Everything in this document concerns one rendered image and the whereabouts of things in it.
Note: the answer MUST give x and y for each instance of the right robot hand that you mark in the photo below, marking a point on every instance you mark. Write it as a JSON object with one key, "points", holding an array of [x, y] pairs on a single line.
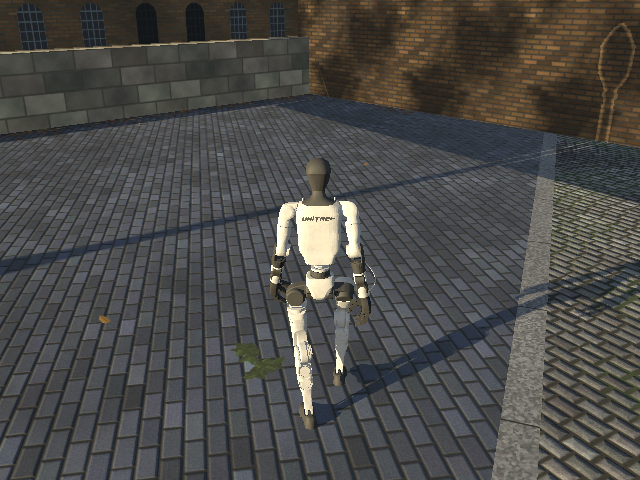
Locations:
{"points": [[366, 309]]}

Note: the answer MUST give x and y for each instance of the robot right forearm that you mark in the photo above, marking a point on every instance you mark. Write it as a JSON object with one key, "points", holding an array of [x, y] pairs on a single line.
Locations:
{"points": [[359, 274]]}

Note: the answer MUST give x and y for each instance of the left robot foot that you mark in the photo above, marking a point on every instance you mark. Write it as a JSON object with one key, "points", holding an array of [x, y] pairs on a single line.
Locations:
{"points": [[309, 420]]}

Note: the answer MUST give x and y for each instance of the left robot upper arm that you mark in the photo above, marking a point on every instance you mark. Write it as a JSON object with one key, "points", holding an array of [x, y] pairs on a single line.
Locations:
{"points": [[287, 212]]}

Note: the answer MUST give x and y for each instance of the left robot hand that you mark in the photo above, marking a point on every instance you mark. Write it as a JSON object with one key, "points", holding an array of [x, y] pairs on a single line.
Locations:
{"points": [[274, 288]]}

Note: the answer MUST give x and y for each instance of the robot left forearm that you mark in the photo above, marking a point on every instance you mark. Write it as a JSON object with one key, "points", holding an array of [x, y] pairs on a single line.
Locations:
{"points": [[277, 267]]}

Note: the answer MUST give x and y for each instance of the right robot shin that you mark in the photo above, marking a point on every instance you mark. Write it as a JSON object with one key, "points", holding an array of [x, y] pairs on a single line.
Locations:
{"points": [[341, 343]]}

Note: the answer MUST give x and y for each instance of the right robot upper arm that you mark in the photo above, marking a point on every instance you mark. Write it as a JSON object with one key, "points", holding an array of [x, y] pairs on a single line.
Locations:
{"points": [[350, 211]]}

